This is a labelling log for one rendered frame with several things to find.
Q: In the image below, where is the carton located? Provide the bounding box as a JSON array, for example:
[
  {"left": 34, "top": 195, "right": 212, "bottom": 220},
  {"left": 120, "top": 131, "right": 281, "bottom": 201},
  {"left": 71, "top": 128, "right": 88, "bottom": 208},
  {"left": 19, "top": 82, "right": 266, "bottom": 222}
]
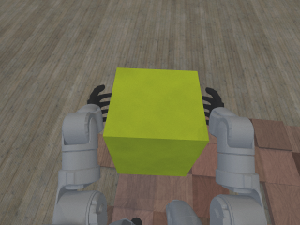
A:
[{"left": 103, "top": 67, "right": 209, "bottom": 176}]

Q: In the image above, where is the robot right forearm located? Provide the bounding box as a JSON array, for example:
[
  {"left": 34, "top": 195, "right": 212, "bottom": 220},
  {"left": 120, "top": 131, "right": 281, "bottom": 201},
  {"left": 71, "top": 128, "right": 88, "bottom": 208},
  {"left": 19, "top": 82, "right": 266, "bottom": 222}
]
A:
[{"left": 208, "top": 107, "right": 267, "bottom": 225}]

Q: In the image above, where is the robot left hand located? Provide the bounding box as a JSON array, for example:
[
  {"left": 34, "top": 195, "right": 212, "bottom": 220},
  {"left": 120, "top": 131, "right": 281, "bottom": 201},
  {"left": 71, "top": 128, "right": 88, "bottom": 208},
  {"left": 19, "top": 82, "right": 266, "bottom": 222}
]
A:
[{"left": 87, "top": 84, "right": 112, "bottom": 122}]

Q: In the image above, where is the robot right hand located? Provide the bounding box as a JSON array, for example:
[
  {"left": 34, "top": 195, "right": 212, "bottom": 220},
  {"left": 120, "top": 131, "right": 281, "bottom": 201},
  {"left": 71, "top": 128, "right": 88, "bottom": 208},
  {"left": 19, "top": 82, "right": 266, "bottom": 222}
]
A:
[{"left": 202, "top": 87, "right": 224, "bottom": 125}]

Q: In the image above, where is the robot right upper arm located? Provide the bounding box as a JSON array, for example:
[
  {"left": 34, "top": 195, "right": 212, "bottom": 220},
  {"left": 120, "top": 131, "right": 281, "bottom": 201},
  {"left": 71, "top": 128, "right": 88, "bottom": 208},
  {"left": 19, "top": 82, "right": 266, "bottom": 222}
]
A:
[{"left": 209, "top": 194, "right": 267, "bottom": 225}]

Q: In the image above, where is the robot left forearm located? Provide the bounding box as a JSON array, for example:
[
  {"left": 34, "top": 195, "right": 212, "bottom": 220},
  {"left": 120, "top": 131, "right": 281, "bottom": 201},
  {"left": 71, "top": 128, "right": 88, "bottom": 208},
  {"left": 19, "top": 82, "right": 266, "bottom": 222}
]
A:
[{"left": 52, "top": 104, "right": 104, "bottom": 225}]

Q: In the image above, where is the robot right thigh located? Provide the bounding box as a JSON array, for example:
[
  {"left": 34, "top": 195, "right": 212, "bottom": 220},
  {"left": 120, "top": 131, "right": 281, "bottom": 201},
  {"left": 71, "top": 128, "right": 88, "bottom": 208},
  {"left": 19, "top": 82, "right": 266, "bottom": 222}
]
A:
[{"left": 166, "top": 200, "right": 203, "bottom": 225}]

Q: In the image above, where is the robot left upper arm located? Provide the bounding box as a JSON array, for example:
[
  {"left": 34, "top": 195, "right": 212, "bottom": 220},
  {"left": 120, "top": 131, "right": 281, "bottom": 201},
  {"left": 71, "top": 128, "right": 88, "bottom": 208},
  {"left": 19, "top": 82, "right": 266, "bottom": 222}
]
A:
[{"left": 43, "top": 190, "right": 108, "bottom": 225}]

